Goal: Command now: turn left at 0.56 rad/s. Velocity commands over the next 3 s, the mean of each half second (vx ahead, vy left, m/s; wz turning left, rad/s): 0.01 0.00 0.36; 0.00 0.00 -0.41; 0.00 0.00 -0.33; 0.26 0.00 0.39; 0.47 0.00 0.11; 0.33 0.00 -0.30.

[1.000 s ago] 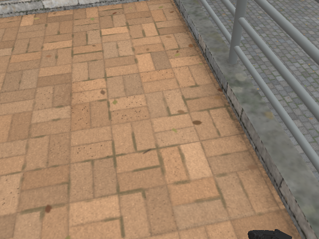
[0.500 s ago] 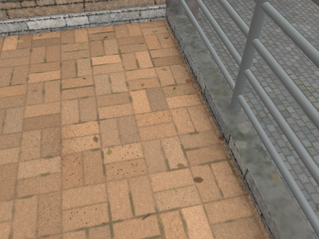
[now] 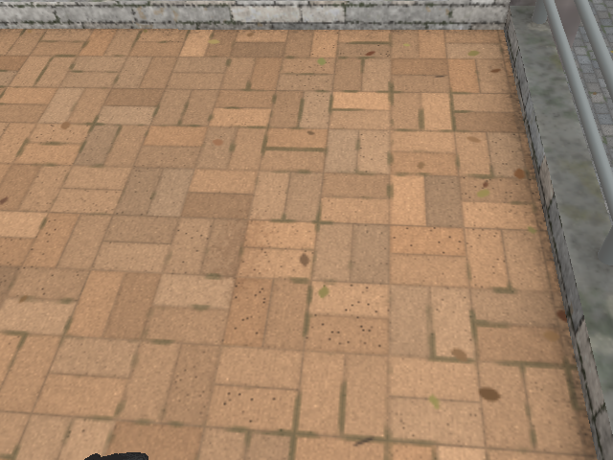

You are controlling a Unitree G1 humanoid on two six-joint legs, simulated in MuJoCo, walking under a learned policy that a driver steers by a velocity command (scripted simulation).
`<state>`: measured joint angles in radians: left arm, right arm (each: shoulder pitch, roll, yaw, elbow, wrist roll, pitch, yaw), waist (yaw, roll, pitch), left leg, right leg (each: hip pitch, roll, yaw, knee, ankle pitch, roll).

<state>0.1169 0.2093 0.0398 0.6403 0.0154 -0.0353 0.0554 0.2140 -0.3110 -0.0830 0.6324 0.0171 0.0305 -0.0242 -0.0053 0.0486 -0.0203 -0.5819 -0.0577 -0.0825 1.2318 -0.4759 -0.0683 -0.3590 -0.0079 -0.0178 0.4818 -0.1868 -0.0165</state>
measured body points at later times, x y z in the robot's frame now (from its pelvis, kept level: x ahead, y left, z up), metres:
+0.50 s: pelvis +0.00 +0.07 +0.00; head +0.00 +0.10 +0.45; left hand +0.04 +0.34 -0.14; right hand +0.22 -0.12 -0.07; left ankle +0.00 +0.15 -0.74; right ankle +0.00 -0.10 -0.67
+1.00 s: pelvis -0.03 +0.01 -0.01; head -0.01 -0.02 +0.44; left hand +0.15 +0.26 -0.08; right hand +0.08 -0.29 -0.12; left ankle -0.02 +0.15 -0.66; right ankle -0.05 -0.08 -0.74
